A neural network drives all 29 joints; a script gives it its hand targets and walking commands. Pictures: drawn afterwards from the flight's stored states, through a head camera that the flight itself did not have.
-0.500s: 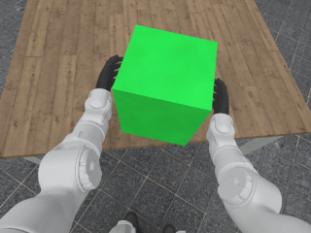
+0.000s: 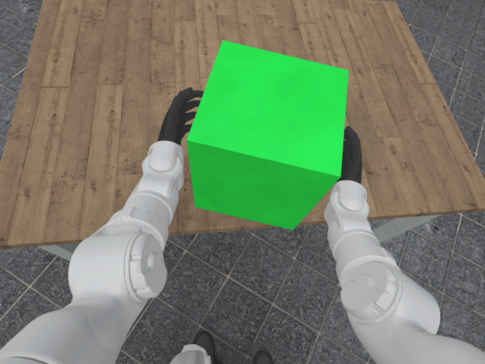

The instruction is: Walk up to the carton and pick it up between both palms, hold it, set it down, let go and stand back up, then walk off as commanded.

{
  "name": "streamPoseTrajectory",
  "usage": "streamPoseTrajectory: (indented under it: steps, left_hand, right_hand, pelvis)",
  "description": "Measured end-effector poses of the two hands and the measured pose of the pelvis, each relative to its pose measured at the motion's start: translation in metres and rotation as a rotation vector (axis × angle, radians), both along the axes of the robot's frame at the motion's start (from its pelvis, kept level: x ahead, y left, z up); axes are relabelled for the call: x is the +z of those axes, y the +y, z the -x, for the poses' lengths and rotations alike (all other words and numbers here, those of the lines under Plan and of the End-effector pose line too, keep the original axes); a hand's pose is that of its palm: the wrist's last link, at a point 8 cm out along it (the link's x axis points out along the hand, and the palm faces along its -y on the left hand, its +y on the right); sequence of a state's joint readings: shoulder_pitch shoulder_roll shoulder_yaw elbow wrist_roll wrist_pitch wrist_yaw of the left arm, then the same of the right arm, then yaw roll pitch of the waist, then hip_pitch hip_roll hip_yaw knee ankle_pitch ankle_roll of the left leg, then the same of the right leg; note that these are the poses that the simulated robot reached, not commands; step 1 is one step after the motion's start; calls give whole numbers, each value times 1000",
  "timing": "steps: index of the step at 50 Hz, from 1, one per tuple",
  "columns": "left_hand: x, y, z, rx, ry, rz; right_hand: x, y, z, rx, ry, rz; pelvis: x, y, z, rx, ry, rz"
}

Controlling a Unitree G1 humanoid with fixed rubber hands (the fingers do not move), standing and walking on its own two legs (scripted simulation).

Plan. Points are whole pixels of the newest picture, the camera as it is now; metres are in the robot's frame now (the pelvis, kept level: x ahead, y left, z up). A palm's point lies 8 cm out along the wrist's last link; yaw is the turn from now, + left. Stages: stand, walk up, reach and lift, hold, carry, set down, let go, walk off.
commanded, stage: reach and lift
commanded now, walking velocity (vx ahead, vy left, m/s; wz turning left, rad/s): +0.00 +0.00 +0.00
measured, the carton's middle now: (262, 147) +0.49 -0.03 -0.02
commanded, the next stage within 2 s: none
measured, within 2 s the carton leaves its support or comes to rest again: leaves its support in 1.54 s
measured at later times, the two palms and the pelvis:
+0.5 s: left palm (173, 136) +0.47 +0.13 +0.02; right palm (347, 177) +0.42 -0.17 +0.01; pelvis +0.00 +0.00 +0.00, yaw +0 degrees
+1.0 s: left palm (183, 141) +0.46 +0.11 +0.03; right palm (359, 186) +0.40 -0.18 +0.01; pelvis -0.01 -0.01 +0.00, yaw -1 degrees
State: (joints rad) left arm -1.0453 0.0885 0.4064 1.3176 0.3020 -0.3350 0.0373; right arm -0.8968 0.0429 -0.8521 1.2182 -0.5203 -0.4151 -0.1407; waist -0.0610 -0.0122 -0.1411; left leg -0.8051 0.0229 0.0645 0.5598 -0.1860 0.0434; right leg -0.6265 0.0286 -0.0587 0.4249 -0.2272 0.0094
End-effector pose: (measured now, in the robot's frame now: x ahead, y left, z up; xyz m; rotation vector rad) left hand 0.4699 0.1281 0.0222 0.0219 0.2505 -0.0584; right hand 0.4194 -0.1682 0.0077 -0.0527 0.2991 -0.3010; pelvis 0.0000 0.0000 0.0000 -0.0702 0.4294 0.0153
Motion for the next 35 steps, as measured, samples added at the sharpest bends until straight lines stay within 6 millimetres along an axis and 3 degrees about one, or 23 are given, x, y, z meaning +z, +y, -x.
streamPoseTrajectory:
  steps: [35]
  left_hand:
    - [2, -6, 1, -22, -20, 1]
  right_hand:
    - [-1, -4, 10, -28, -34, -13]
  pelvis:
    - [1, 2, 1, -4, -2, 7]
